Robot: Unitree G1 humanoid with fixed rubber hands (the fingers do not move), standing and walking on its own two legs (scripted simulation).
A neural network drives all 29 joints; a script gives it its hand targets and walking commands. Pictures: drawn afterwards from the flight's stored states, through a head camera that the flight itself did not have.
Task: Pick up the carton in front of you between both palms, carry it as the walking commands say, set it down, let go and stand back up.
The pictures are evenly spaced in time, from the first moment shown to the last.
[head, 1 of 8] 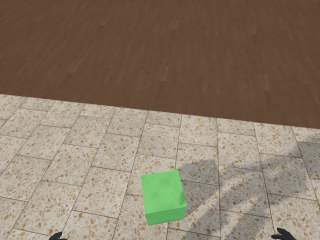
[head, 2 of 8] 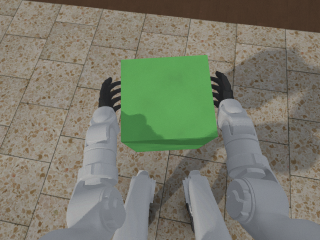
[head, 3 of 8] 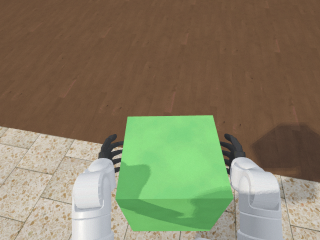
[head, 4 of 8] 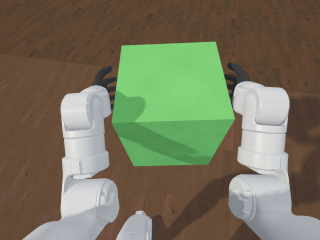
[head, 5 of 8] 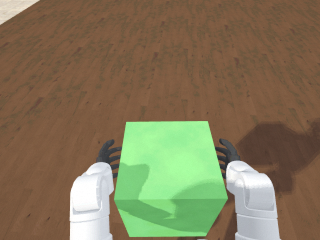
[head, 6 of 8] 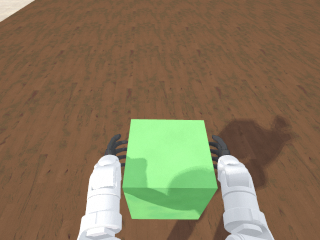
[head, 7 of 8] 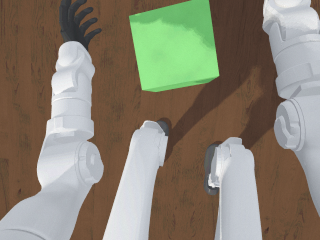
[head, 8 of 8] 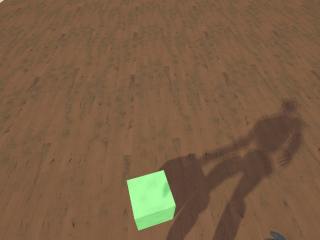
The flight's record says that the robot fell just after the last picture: no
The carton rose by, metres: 0.95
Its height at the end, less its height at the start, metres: +0.23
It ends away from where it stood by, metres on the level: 5.63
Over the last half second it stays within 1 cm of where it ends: yes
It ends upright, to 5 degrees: yes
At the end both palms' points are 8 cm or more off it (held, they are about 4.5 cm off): yes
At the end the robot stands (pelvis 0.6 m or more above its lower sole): yes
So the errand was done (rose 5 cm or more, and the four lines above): yes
